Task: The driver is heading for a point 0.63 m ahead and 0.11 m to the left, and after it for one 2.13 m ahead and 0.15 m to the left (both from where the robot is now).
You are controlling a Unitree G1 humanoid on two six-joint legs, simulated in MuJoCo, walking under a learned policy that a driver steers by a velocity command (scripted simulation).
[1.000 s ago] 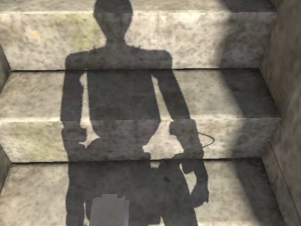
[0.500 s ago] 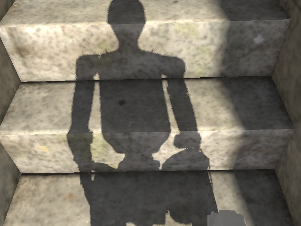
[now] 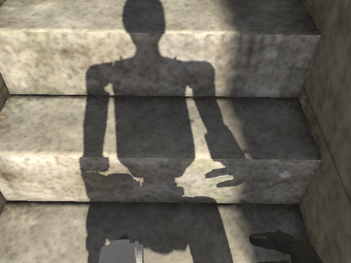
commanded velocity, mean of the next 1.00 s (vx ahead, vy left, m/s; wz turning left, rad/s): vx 0.50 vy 0.00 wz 0.00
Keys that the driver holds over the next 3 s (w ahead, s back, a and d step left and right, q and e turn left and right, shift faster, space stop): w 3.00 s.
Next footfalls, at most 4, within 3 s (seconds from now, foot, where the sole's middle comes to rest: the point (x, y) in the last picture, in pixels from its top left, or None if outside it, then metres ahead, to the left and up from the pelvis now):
0.08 left None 0.19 0.13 -0.58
0.60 right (217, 240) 0.46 -0.07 -0.37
1.02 left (131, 122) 0.69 0.17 -0.17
1.52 right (202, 11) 0.92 -0.01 0.04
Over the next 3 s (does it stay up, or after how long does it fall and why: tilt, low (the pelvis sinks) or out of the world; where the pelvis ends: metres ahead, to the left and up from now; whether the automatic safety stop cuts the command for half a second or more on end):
stays up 1.49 0.14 1.28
